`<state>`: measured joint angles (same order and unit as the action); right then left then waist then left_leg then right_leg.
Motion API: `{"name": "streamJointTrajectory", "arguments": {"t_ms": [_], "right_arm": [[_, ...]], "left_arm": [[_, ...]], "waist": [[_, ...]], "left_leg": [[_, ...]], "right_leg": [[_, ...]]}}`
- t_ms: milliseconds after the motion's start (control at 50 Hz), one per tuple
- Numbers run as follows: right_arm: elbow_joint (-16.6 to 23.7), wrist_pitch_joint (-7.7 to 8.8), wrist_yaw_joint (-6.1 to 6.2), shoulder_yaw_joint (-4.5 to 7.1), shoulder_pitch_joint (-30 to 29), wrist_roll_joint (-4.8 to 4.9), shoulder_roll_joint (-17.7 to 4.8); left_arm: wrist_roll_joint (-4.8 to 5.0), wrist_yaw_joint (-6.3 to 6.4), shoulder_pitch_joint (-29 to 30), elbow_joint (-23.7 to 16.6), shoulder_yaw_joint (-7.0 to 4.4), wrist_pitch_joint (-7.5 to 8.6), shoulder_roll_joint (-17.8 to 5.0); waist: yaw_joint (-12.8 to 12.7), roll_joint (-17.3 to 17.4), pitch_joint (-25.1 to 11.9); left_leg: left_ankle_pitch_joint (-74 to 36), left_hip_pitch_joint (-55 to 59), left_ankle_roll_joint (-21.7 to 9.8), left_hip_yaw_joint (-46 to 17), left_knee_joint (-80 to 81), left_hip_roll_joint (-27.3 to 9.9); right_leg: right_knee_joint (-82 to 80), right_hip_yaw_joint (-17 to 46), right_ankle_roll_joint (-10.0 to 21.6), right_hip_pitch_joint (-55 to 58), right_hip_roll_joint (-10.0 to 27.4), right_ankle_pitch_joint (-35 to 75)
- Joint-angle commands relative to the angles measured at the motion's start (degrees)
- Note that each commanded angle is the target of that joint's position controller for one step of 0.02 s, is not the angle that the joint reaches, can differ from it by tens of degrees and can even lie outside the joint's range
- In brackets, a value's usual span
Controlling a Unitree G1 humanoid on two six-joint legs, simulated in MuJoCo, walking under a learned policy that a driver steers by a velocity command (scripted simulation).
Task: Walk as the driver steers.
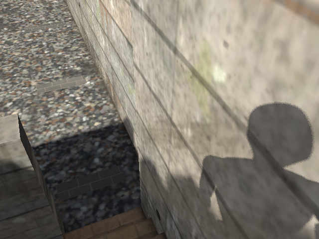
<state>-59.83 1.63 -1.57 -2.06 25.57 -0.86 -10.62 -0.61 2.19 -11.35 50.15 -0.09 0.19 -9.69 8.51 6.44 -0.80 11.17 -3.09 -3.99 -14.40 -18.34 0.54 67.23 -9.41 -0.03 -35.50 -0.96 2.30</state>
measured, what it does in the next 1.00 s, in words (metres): goes down: right foot, then left foot 0.21 m lower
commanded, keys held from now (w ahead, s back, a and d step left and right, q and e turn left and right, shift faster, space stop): w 0.34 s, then no key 0.44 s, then w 0.22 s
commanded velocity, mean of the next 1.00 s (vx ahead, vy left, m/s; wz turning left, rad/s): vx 0.29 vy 0.04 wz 0.00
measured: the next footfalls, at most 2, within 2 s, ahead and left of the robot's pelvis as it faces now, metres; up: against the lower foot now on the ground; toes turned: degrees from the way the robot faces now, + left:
right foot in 0.16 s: +0.11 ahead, -0.12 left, +0.00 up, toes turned -7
left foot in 0.62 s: +0.25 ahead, +0.20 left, -0.21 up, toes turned +3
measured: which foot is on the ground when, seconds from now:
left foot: down 0.00-0.20, up 0.22-0.60, down 0.62-0.92, up 0.94-1.00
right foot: up 0.00-0.14, down 0.16-0.60, up 0.62-0.88, down 0.90-1.00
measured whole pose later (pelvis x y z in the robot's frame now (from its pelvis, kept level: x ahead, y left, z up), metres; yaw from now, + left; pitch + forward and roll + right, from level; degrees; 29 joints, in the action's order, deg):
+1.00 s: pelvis +0.29 +0.08 -0.28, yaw +1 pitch -3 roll +1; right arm -58.4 0.3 -2.9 -0.5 16.9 -3.0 -12.0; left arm 0.8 1.7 -25.6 62.0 -0.8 2.3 -11.7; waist -2.3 2.1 -3.8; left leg 38.1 -20.3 -1.1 -2.9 -66.6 3.7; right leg 54.1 -6.1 4.2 -22.2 1.2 -32.3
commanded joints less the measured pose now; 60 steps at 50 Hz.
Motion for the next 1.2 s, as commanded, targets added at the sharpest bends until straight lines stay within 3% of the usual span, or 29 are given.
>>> {"name": "streamJointTrajectory", "arguments": {"t_ms": [20, 80, 140, 180, 220, 260, 340, 360, 380, 440, 520, 560, 600, 620, 640, 660, 680, 700, 720, 740, 780, 820, 880, 920, 940, 960, 1000, 1060, 1200], "right_arm": [[0.88, 0.77, 0.62, 1.78, 1.64, -0.55, -9.61], [2.93, 2.11, -0.69, 2.24, -5.66, -0.80, -10.49], [5.44, 1.34, -1.00, 2.31, -5.16, 0.02, -7.85], [7.12, -0.18, -0.62, 2.12, -0.56, -0.39, -6.03], [9.44, -1.06, -0.81, 2.04, -0.29, -0.53, -3.64], [12.17, -1.69, -1.59, 3.06, -10.31, -3.34, -7.73], [12.55, -2.43, -2.82, 3.25, -12.13, -2.79, -5.69], [11.39, -1.65, -2.87, 2.15, -6.81, -2.24, -3.25], [10.92, -0.90, -3.34, 2.73, -7.25, -2.20, -4.09], [14.12, -0.75, -4.15, 2.41, -18.99, -3.02, -4.03], [10.90, -0.42, -6.31, 0.00, -14.77, -0.30, 1.72], [5.80, -0.36, -5.88, 1.07, -4.02, 1.41, 0.04], [1.30, -0.58, -4.24, 3.39, 8.61, 0.38, -3.90], [-0.42, 0.15, -3.79, 3.98, 14.07, -0.05, -6.43], [0.02, 0.87, -2.98, 5.94, 17.36, -2.30, -14.89], [0.40, 0.59, -2.82, 8.74, 14.57, -1.67, -17.52], [3.68, 0.45, -3.07, 8.47, 11.66, -1.06, -14.31], [3.69, 1.15, -1.37, 9.45, 7.11, -2.15, -17.64], [4.64, 2.18, -0.67, 7.01, -0.09, -2.52, -10.05], [5.01, 2.47, -1.22, 4.56, -6.40, -4.62, -5.22], [7.03, 3.09, -1.68, 1.38, -15.08, -2.52, -0.37], [3.82, 3.66, -1.59, 1.31, -16.09, -1.09, -4.49], [1.80, 2.25, -2.11, 2.75, -16.68, -0.36, -9.30], [1.26, 0.48, -1.60, 2.48, -14.56, -0.81, -9.60], [4.63, -0.53, -1.78, 2.34, -9.10, -1.36, -7.31], [5.80, -1.34, -1.04, 2.04, -5.92, -1.15, -4.60], [6.41, -1.54, -0.77, 2.01, -6.56, -3.19, -4.27], [5.61, -2.83, -1.23, 2.69, -9.94, -1.37, -6.03], [8.95, -4.70, -0.21, 2.94, -15.70, -4.11, -4.90]], "left_arm": [[0.46, 0.01, 4.91, -3.92, -1.30, -0.44, -3.74], [0.72, 0.40, -5.45, -0.04, -2.44, -1.36, -5.70], [-0.06, 1.00, -5.04, -1.66, -2.91, 0.74, -8.48], [0.97, 2.29, -9.34, 0.35, -2.21, 2.33, -8.52], [1.39, 2.00, -17.16, 4.64, -4.52, 1.97, -16.12], [2.62, 0.55, -20.87, 6.79, -4.84, 2.96, -14.38], [2.44, 0.25, -14.42, 6.93, -5.35, 6.43, -13.98], [3.97, -0.58, -10.35, 7.03, -4.28, 6.30, -11.24], [3.14, -0.70, -9.09, 5.82, -3.60, 6.43, -8.67], [3.26, 1.12, -18.77, 8.08, -2.75, 6.62, -7.35], [2.39, 4.32, -19.92, 8.25, -2.92, 4.81, -7.22], [-0.38, 5.25, -18.93, 8.14, -2.74, 1.82, -7.41], [-0.51, 4.26, -19.84, 9.77, -2.29, 0.16, -6.45], [-0.15, 3.33, -22.93, 10.33, -3.02, -0.24, -6.26], [3.46, 3.40, -19.47, 3.33, -2.38, 1.72, -3.37], [4.20, 3.46, -22.24, 3.85, -2.33, 2.41, -5.35], [2.98, 3.59, -21.27, 5.86, -3.10, 2.16, -8.23], [2.40, 4.84, -20.27, 3.53, -1.40, 1.55, -2.33], [0.46, 5.72, -11.76, 3.23, -3.13, -0.18, -8.71], [0.74, 6.03, -11.79, 3.70, -3.24, -2.08, -8.58], [0.96, 3.76, -14.71, 5.17, -2.03, -3.33, -5.23], [-0.78, 1.87, -23.66, 13.20, -1.17, -4.98, -0.88], [-0.79, 1.34, -25.25, 12.38, -2.18, -5.29, -7.91], [-1.28, 0.39, -30.58, 13.72, -2.98, -2.83, -9.78], [-0.59, 0.13, -29.19, 14.33, -3.49, -0.12, -14.32], [0.68, -0.49, -29.46, 14.48, -2.22, 2.92, -13.31], [3.78, -1.07, -28.83, 15.30, -3.10, 4.93, -16.26], [1.80, 0.30, -14.38, 11.18, -2.31, 3.69, -10.57], [1.56, -0.41, -22.38, 13.23, -3.51, 5.89, -11.32]], "waist": [[-2.01, -0.60, 9.78], [-7.59, 6.12, 6.44], [-6.38, -0.32, 10.11], [-5.08, -6.02, 5.18], [-5.77, -21.84, 3.88], [-11.17, -16.90, 9.43], [-8.86, -13.33, 7.50], [-5.48, -16.54, 4.27], [-5.68, -13.78, 3.43], [-12.23, -15.61, 4.12], [-12.22, -8.21, 7.14], [-8.69, -2.17, 5.01], [-2.32, 1.63, -0.56], [-1.62, 5.39, -4.64], [-3.60, 17.13, -5.13], [-5.84, 11.18, -8.45], [-4.66, -0.54, -6.91], [-5.38, 10.46, -7.08], [-5.20, 6.17, 3.85], [-9.42, 4.74, 8.30], [-16.62, -2.26, 11.64], [-18.77, 3.83, 4.62], [-19.72, 5.69, 9.02], [-21.43, -1.60, 11.21], [-14.90, -19.94, 12.05], [-10.52, -23.96, 11.46], [-8.92, -22.47, 11.31], [-6.63, -10.93, 11.62], [-10.14, -13.28, 5.90]], "left_leg": [[-2.61, -4.31, -1.36, -5.97, 8.90, -5.00], [-1.63, -17.40, -6.60, -6.26, 11.08, -4.98], [-8.71, -8.11, -5.47, -9.50, 3.73, -5.60], [-1.61, -6.57, -5.46, -8.35, 1.49, -3.39], [14.38, -21.52, -3.51, 1.83, -7.92, 2.81], [15.70, -31.71, -0.27, 6.80, -21.69, 2.67], [1.67, -23.31, 3.52, 9.46, -35.51, 0.67], [0.64, -11.28, 3.81, 13.38, -33.98, 1.00], [-11.56, -8.82, 3.97, 14.23, -30.08, 1.69], [-25.16, -25.02, 4.08, 9.44, -24.68, -1.37], [-49.59, -4.60, 5.27, 14.08, -3.45, -0.08], [-53.12, 4.81, 5.71, 16.90, 9.73, -1.14], [-51.90, 23.12, 6.52, 21.17, 4.13, -2.47], [-53.48, 29.59, 8.90, 14.27, -3.45, -6.77], [-102.36, 34.57, 4.80, 6.43, -19.10, -18.46], [-102.31, 34.92, -1.80, 1.61, -21.56, -24.10], [-86.99, 27.01, -6.55, 0.11, -17.23, -24.58], [-43.53, 12.41, -19.01, -12.06, -10.31, -34.04], [-41.67, 4.95, -20.33, -12.44, -7.43, -34.47], [-25.96, -2.64, -17.05, -6.71, -5.46, -29.72], [-18.20, -29.48, -7.55, 7.04, -2.77, -18.22], [-14.63, -41.16, -3.84, 12.13, -3.08, -10.65], [-10.58, -39.12, -3.94, 10.69, -10.17, -9.03], [-7.96, -30.53, -2.00, 9.82, -24.49, -8.25], [9.75, -25.63, 0.84, 14.05, -42.94, 0.99], [33.86, -33.09, 2.38, 13.17, -55.11, 6.06], [27.42, -45.39, 3.17, 7.32, -62.01, 5.97], [8.07, -26.58, 3.59, 11.61, -57.02, 2.33], [5.53, -27.76, 2.39, 16.26, -51.09, 2.61]], "right_leg": [[-27.22, 2.03, -3.15, 5.02, -1.79, -11.96], [-20.82, 4.29, -2.87, 28.77, 0.05, -2.73], [-42.36, 7.12, -2.37, 24.51, 4.80, -17.44], [-48.30, 7.47, -2.30, 35.14, 10.98, -19.67], [-45.00, 26.94, 7.76, 45.03, 21.88, -13.88], [-54.93, 36.89, 14.20, 40.89, 27.61, -20.40], [-57.91, 20.94, 10.08, 26.62, 22.23, -16.89], [-53.93, 12.10, 8.21, 18.22, 16.62, -9.29], [-46.78, 5.73, 6.52, 13.91, 12.58, -9.89], [-35.11, 12.93, 6.26, 22.28, 16.45, -21.21], [-17.85, 5.23, 4.50, 3.71, 10.65, -30.79], [0.58, 2.24, 5.57, 3.65, 6.85, -37.71], [26.71, -0.93, 5.86, -7.66, 3.03, -51.79], [45.67, -2.42, 4.49, -15.94, 1.18, -61.19], [56.22, -0.51, 2.97, -29.31, 3.68, -66.21], [64.78, 1.26, 3.67, -36.81, 5.63, -55.55], [63.46, 3.86, 3.47, -35.48, 5.44, -45.55], [52.95, 10.35, 1.23, -32.10, 9.54, -40.99], [50.21, 16.71, -1.01, -35.99, 10.90, -37.41], [37.09, 18.43, -2.58, -33.23, 8.90, -30.42], [-0.25, 14.89, -3.32, -3.37, 9.94, -4.36], [-2.19, 6.69, -2.47, 26.84, 3.62, 7.80], [-3.78, 1.24, -0.73, 28.78, 1.37, -4.18], [-20.45, 2.62, 1.56, 28.87, 1.96, -13.41], [-35.81, 18.98, 5.60, 20.96, 10.99, -3.63], [-42.18, 35.77, 10.42, 22.96, 21.23, 10.40], [-54.15, 54.81, 18.91, 21.66, 25.07, -18.53], [-48.80, 31.73, 15.12, 0.81, 18.04, -39.36], [-41.93, 19.99, 13.34, 17.49, 16.33, -9.96]]}}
